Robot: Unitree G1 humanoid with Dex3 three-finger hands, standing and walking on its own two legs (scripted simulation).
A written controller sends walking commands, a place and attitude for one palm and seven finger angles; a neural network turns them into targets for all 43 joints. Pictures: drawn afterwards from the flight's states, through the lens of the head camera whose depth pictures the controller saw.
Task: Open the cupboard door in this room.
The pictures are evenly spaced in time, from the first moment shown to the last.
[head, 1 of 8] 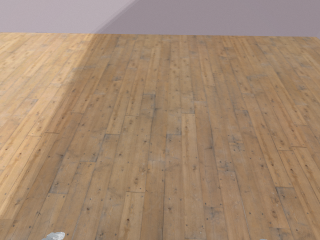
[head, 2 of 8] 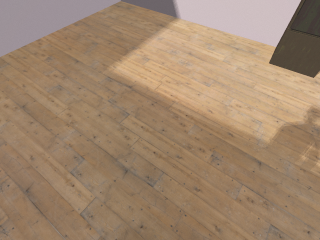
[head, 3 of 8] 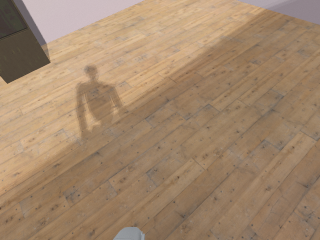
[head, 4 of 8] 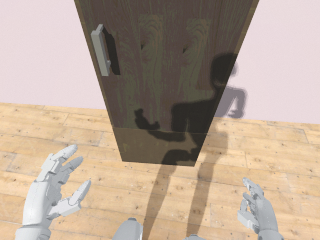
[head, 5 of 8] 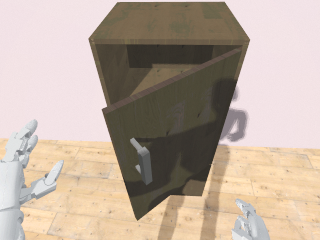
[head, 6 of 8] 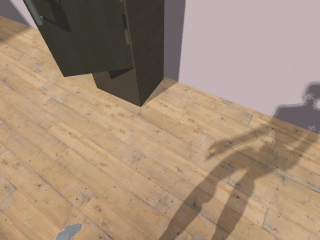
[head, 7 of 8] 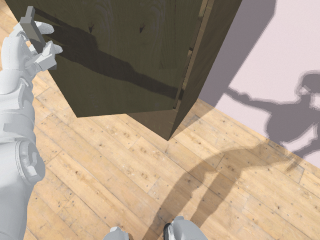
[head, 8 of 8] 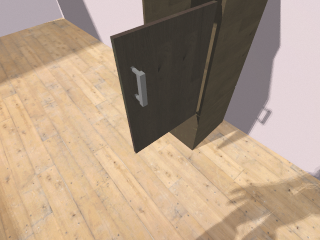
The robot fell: no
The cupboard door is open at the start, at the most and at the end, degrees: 0 88 84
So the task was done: yes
